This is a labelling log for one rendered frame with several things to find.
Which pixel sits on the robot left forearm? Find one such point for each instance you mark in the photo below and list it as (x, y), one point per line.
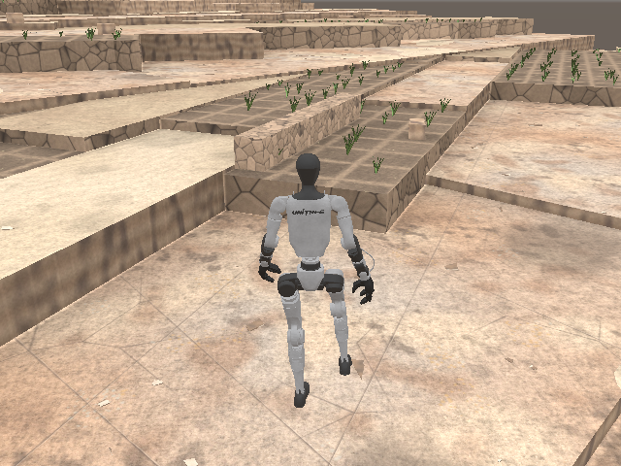
(266, 254)

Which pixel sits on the robot right upper arm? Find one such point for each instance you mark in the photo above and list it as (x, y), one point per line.
(339, 205)

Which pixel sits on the robot right hand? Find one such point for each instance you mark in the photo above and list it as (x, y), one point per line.
(369, 289)

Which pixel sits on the robot left hand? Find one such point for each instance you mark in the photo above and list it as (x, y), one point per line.
(272, 268)

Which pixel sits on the robot right forearm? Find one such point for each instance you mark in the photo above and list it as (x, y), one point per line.
(358, 261)

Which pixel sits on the robot left upper arm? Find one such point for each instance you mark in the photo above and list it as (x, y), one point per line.
(274, 219)

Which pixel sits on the humanoid robot head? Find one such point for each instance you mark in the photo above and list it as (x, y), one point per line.
(308, 167)

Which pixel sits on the left robot thigh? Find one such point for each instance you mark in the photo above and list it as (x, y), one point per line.
(290, 298)

